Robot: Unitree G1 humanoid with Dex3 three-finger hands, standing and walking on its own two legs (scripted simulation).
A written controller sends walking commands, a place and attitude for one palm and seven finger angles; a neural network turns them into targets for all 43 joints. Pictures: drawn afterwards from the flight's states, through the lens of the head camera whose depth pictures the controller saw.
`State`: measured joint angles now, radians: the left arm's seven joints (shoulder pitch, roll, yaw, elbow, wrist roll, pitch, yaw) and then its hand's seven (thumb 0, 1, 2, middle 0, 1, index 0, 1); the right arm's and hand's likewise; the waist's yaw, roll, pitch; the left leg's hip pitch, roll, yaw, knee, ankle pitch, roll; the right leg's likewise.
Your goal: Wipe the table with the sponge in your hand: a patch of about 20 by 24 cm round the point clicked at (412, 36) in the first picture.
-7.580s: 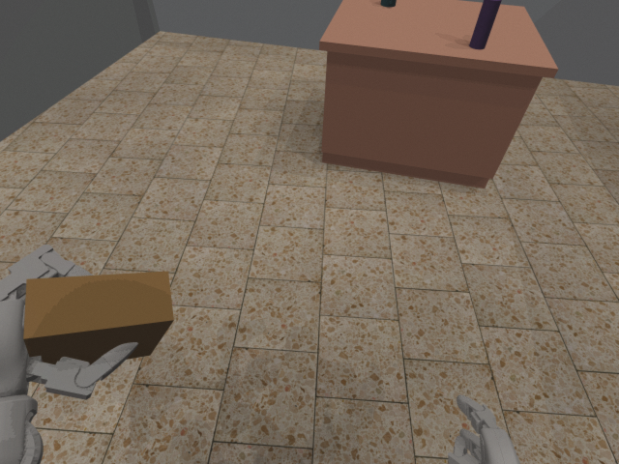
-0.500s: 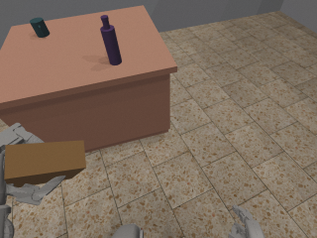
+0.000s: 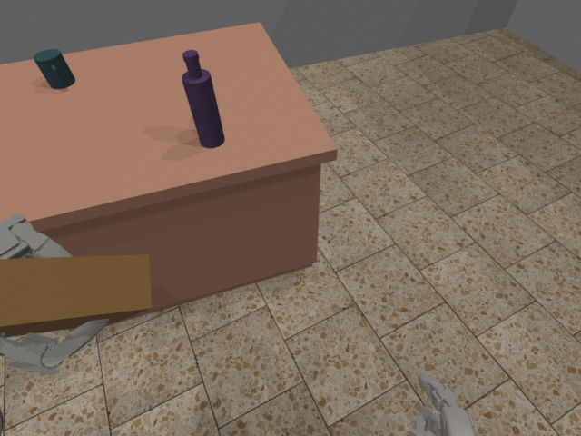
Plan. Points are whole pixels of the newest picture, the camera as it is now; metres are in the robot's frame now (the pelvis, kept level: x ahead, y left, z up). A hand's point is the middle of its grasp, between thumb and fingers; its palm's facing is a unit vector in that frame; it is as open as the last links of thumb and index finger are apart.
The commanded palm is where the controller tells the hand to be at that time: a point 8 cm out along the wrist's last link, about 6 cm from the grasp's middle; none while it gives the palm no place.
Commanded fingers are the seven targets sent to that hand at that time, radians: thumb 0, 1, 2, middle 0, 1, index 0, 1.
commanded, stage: take the last steps up to it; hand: left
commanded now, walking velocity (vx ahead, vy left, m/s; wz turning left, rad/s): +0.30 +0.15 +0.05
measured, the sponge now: (90, 296) +0.22 +0.21 +0.17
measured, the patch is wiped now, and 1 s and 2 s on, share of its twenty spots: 0.00 0.00 0.00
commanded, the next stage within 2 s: come to a stop and stand still in 1.22 s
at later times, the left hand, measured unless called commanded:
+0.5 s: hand (33, 198) +0.34 +0.32 +0.18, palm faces +0.43 -0.80 -0.42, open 9.0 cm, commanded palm +0.27 +0.35 +0.19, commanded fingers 0.00 0.10 1.30 -1.20 -1.60 -1.20 -1.60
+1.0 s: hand (42, 159) +0.40 +0.34 +0.18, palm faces +0.37 -0.81 -0.45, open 9.0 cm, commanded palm +0.35 +0.40 +0.19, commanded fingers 0.00 0.10 1.30 -1.20 -1.60 -1.20 -1.60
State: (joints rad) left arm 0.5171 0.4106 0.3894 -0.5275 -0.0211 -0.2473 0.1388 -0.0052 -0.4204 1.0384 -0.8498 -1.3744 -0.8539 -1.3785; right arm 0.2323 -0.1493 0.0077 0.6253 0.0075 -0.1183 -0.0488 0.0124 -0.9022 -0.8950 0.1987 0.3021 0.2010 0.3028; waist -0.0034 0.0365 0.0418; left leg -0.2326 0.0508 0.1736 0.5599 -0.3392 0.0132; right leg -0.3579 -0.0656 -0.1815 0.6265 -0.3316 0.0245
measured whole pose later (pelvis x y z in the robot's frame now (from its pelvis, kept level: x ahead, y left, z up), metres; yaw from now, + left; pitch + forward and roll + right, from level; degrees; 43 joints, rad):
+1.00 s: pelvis +0.19 +0.11 +0.00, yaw +0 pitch -1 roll +2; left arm 0.51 0.36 0.35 -0.54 0.00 -0.26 0.15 -0.01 -0.42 1.04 -0.85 -1.37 -0.86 -1.38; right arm 0.20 -0.26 -0.05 0.61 -0.01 -0.07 -0.05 0.02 -0.91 -0.90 0.20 0.30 0.20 0.30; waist -0.01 -0.03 0.07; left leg -0.33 0.06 0.11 0.57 -0.26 -0.01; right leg -0.23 -0.13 -0.13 0.56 -0.31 0.03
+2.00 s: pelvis +0.22 +0.18 +0.01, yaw -1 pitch -1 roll -2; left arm 0.27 0.44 0.37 -0.34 0.02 -0.22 0.08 -0.01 -0.42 1.04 -0.85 -1.37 -0.86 -1.38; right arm 0.22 -0.18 0.01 0.63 -0.01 -0.12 -0.06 0.01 -0.90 -0.89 0.20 0.30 0.20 0.30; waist 0.08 0.02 0.04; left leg -0.30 0.05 0.02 0.54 -0.22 0.00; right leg -0.23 0.01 -0.08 0.45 -0.21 -0.01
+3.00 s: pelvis +0.25 +0.21 +0.01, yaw -1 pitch +0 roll -2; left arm 0.41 0.35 0.35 -0.46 -0.03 -0.20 0.11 -0.01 -0.42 1.05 -0.84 -1.38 -0.85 -1.39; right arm 0.18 -0.19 0.01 0.59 0.00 -0.12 -0.04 0.02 -0.90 -0.90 0.20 0.30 0.20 0.30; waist 0.03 -0.03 0.05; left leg -0.23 -0.01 0.03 0.46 -0.23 0.04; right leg -0.15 -0.03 -0.04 0.35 -0.20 0.04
